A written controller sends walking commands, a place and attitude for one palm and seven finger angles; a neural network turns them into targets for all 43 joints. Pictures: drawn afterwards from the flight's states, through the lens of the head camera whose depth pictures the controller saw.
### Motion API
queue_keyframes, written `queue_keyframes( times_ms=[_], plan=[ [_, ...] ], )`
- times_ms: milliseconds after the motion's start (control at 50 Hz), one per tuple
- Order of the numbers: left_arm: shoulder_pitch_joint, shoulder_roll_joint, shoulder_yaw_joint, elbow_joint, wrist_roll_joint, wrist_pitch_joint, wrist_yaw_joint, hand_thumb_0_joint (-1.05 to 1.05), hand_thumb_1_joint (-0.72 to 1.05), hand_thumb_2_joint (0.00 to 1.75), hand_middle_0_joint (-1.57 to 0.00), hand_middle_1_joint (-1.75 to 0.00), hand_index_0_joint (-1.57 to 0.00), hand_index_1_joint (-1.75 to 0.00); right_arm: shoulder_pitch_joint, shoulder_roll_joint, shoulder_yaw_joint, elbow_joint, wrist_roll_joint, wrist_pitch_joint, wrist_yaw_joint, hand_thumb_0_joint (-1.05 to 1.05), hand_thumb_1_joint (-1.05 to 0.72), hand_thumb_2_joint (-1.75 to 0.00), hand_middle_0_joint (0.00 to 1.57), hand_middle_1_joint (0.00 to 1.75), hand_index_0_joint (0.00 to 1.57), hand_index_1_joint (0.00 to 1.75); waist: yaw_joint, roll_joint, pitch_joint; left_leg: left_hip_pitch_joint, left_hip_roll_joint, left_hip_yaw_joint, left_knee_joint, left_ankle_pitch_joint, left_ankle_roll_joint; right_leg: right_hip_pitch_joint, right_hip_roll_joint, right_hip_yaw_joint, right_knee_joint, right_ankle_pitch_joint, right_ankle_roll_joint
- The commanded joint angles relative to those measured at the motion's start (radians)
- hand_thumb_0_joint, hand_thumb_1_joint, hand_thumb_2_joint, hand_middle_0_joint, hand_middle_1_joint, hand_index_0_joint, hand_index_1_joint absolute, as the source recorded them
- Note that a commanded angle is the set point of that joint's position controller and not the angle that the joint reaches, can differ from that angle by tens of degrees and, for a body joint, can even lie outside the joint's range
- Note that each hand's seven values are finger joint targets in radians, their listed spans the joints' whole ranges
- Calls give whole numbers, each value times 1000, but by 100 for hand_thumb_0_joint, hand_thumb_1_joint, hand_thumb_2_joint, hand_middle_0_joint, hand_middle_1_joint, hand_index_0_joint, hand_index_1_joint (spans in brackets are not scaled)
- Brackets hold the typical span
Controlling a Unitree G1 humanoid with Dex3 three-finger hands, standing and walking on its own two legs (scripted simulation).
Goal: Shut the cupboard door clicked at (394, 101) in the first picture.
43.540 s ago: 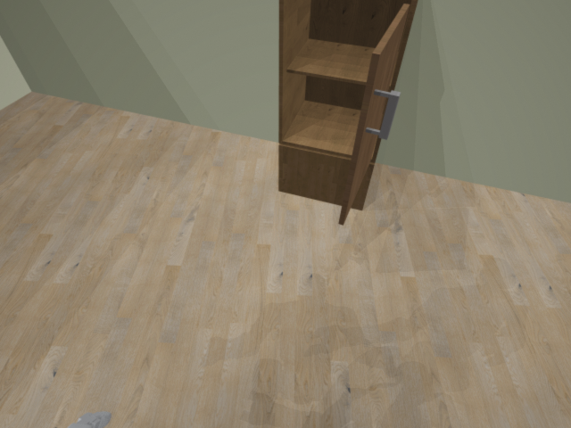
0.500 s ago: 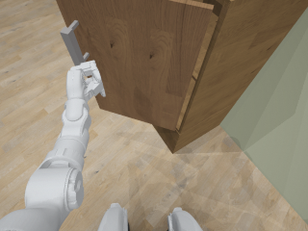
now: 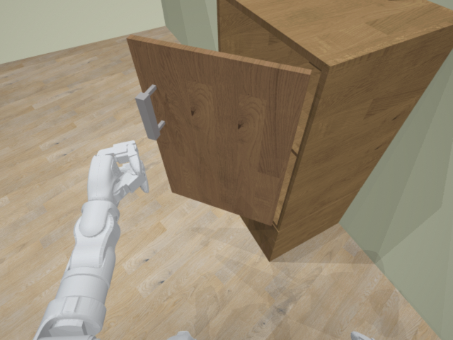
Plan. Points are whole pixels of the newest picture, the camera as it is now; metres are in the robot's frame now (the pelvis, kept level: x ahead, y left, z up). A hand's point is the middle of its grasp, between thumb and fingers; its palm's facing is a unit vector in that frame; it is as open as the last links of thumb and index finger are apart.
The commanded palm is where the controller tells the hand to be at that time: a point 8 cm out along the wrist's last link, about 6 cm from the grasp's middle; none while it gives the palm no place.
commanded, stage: draw the hand back to the body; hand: left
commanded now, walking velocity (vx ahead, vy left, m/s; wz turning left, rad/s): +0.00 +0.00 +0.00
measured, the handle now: (153, 112) +0.63 +0.19 +0.02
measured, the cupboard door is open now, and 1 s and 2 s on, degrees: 40 40 40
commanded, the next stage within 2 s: step back with the hand held close in 1.14 s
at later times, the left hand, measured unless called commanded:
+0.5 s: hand (49, 215) +0.26 +0.24 +0.16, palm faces +0.31 -0.90 -0.31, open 4.1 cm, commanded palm +0.21 +0.28 +0.18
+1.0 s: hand out of the picture +0.21 +0.27 +0.20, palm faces +0.47 -0.78 -0.42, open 7.2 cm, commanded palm +0.16 +0.31 +0.22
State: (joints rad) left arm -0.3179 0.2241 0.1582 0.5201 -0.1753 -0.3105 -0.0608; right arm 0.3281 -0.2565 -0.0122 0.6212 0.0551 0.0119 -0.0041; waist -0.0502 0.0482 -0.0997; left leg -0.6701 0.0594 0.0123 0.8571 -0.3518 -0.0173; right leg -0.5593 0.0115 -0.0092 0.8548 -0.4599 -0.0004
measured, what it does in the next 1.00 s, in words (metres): stands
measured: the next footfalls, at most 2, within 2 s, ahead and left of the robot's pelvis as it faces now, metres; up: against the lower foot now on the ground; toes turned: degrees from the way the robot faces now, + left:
none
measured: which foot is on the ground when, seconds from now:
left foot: down 0.00-1.00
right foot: down 0.00-1.00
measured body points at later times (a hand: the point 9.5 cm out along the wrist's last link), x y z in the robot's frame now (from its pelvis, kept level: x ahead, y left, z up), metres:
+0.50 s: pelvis +0.02 +0.01 +0.04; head +0.01 -0.02 +0.49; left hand +0.24 +0.28 +0.18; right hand +0.23 -0.20 -0.04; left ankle +0.04 +0.13 -0.70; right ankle -0.02 -0.12 -0.70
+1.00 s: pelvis +0.03 +0.00 +0.05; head +0.01 -0.03 +0.49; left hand +0.18 +0.31 +0.22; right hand +0.22 -0.22 -0.04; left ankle +0.04 +0.13 -0.70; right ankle -0.02 -0.12 -0.70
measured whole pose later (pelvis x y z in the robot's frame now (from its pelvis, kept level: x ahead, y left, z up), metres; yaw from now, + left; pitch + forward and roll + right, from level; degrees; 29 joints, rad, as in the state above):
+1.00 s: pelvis +0.03 +0.00 +0.05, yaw +1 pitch -4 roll +0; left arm 0.46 0.34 0.34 -0.36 -0.07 -0.04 0.10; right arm 0.20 -0.24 0.01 0.63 0.03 -0.08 -0.08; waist 0.07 0.07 0.00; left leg -0.15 0.02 0.03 0.42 -0.20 -0.01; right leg -0.03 -0.02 -0.01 0.39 -0.30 0.01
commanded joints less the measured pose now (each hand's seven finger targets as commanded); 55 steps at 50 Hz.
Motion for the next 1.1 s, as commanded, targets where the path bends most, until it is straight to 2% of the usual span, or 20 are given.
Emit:
queue_keyframes(
  times_ms=[0, 40, 60, 160, 200, 260, 320, 340, 400, 440, 580, 640, 660, 740, 760, 800, 840, 860, 940, 1080],
  plan=[
    [-193, 160, 47, -348, -52, -21, -33, 0, 90, 90, -122, -141, -122, -141, -96, -116, -27, -167, 8, -66, -18, 0, -90, -90, 20, 30, 20, 30, 33, -20, -251, 304, -51, 14, -148, 138, 48, 95, 26, -25, -178, 308, -3],
    [-132, 183, 65, -397, -63, 2, -45, 0, 90, 90, -116, -135, -116, -135, -118, -119, -20, -180, 10, -70, -23, 0, -90, -90, 20, 30, 20, 30, 47, -33, -227, 311, -53, 14, -166, 149, 50, 126, 25, -23, -189, 323, -3],
    [-115, 229, -2, -488, 45, 38, 18, 0, 90, 90, -113, -132, -113, -132, -174, -87, -28, -196, 12, -41, -47, 0, -90, -90, 20, 30, 20, 30, 48, -68, -227, 366, -58, 27, -214, 150, 53, 149, -5, 32, -269, 315, 0],
    [12, 224, 16, -594, 80, 149, 112, 0, 90, 90, -100, -117, -100, -117, -233, -78, -4, -196, 8, -16, -92, 0, -90, -90, 20, 30, 20, 30, 43, -49, -100, 461, -51, 25, -312, 163, 58, 212, -7, 10, -377, 303, 1],
    [49, 209, 7, -643, 86, 171, 124, 0, 90, 90, -94, -111, -94, -111, -247, -74, 4, -196, 4, -20, -96, 0, -90, -90, 20, 30, 20, 30, 46, -48, -86, 512, -49, 19, -350, 183, 57, 242, -3, -3, -403, 315, -2],
    [130, 206, 9, -722, 92, 199, 136, 0, 90, 90, -86, -102, -86, -102, -259, -69, 16, -192, -2, -32, -95, 0, -90, -90, 20, 30, 20, 30, 53, 13, -67, 571, -49, 19, -396, 223, 52, 294, -3, -11, -442, 349, -5],
    [217, 222, 44, -784, 93, 220, 144, 0, 90, 90, -78, -93, -78, -93, -271, -68, 21, -191, -13, -43, -91, 0, -90, -90, 20, 30, 20, 30, 66, -17, -52, 602, -47, 17, -434, 254, 51, 339, 0, -20, -469, 378, -4],
    [253, 242, 64, -804, 94, 222, 146, 0, 90, 90, -75, -90, -75, -90, -270, -74, 19, -188, -15, -47, -89, 0, -90, -90, 20, 30, 20, 30, 72, -28, -52, 606, -46, 16, -442, 268, 50, 360, 0, -19, -480, 385, -6],
    [312, 235, 76, -899, 99, 226, 151, 0, 90, 90, -67, -81, -67, -81, -281, -65, 24, -189, -22, -62, -82, 0, -90, -90, 20, 30, 20, 30, 75, 32, -47, 643, -43, 18, -463, 309, 46, 383, 0, -24, -491, 416, -7],
    [389, 271, 128, -916, 98, 232, 155, 0, 90, 90, -61, -75, -61, -75, -282, -71, 22, -183, -27, -69, -78, 0, -90, -90, 20, 30, 20, 30, 88, -1, -33, 635, -44, 16, -472, 315, 45, 403, 1, -25, -506, 419, -6],
    [543, 298, 211, -1050, 97, 225, 163, 0, 90, 90, -42, -54, -42, -54, -294, -61, 20, -180, -33, -97, -71, 0, -90, -90, 20, 30, 20, 30, 102, 37, -15, 641, -46, 24, -475, 343, 44, 423, -4, -28, -513, 439, -1],
    [623, 342, 278, -1070, 96, 221, 170, 0, 90, 90, -34, -45, -34, -45, -293, -66, 11, -179, -35, -112, -72, 0, -90, -90, 20, 30, 20, 30, 111, -1, 18, 627, -49, 32, -476, 323, 46, 410, 2, -30, -535, 421, 3],
    [632, 316, 264, -1093, 92, 216, 168, 0, 90, 90, -31, -42, -31, -42, -290, -60, 12, -181, -32, -116, -73, 0, -90, -90, 20, 30, 20, 30, 106, 14, 11, 626, -49, 31, -477, 323, 47, 420, -2, -30, -526, 419, 3],
    [720, 372, 352, -1123, 92, 202, 176, 0, 90, 90, -20, -30, -20, -30, -284, -66, 1, -175, -32, -139, -77, 0, -90, -90, 20, 30, 20, 30, 120, 9, 28, 627, -51, 37, -471, 329, 46, 410, 6, -30, -540, 425, 4],
    [715, 319, 303, -1099, 92, 203, 171, 0, 90, 90, -20, -30, -20, -30, -279, -62, 6, -175, -31, -141, -78, 0, -90, -90, 20, 30, 20, 30, 107, -5, 48, 621, -51, 38, -474, 314, 49, 401, 1, -34, -530, 412, 7],
    [699, 297, 279, -1067, 92, 208, 169, 0, 90, 90, -20, -30, -20, -30, -269, -71, 0, -168, -30, -142, -78, 0, -90, -90, 20, 30, 20, 30, 98, -26, 76, 619, -48, 39, -477, 296, 52, 377, 2, -32, -540, 392, 12],
    [681, 310, 283, -1057, 96, 207, 170, 0, 90, 90, -20, -30, -20, -30, -266, -80, -7, -163, -31, -146, -81, 0, -90, -90, 20, 30, 20, 30, 98, -54, 78, 621, -51, 39, -477, 294, 55, 374, 5, -30, -550, 383, 13],
    [664, 296, 268, -1070, 97, 205, 170, 0, 90, 90, -20, -30, -20, -30, -270, -78, -6, -166, -30, -147, -82, 0, -90, -90, 20, 30, 20, 30, 97, -13, 64, 632, -52, 42, -477, 292, 56, 380, 0, -28, -543, 380, 12],
    [658, 357, 317, -1105, 101, 196, 179, 0, 90, 90, -20, -30, -20, -30, -274, -79, -7, -162, -35, -157, -89, 0, -90, -90, 20, 30, 20, 30, 114, -10, 29, 639, -58, 40, -474, 304, 57, 404, -1, -22, -546, 394, 9],
    [687, 335, 316, -1106, 95, 191, 175, 0, 90, 90, -20, -30, -20, -30, -277, -63, 1, -166, -34, -159, -87, 0, -90, -90, 20, 30, 20, 30, 114, 25, 58, 628, -55, 46, -474, 322, 49, 403, 0, -23, -545, 415, 8]
  ],
)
